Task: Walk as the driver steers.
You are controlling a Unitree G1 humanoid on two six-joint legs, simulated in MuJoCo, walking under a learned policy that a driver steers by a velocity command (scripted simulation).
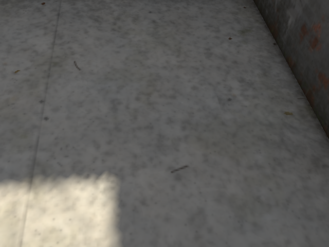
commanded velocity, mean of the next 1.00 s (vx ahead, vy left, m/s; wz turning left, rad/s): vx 0.16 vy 0.00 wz -0.09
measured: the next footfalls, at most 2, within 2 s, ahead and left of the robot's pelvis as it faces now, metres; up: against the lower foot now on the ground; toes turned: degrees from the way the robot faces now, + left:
right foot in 0.20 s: +0.04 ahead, -0.15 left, +0.00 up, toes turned -1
left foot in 0.76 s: +0.12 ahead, +0.09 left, +0.00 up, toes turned -1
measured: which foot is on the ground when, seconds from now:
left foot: down 0.00-0.54, up 0.56-0.74, down 0.76-1.00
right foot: up 0.00-0.18, down 0.20-0.76, up 0.78-1.00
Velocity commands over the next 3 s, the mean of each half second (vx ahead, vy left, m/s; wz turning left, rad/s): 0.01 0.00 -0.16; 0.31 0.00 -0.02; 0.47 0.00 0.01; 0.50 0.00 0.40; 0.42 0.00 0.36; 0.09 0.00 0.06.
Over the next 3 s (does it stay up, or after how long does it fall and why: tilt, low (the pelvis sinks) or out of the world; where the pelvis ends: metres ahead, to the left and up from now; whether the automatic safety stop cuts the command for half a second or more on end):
stays up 1.07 0.10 -0.01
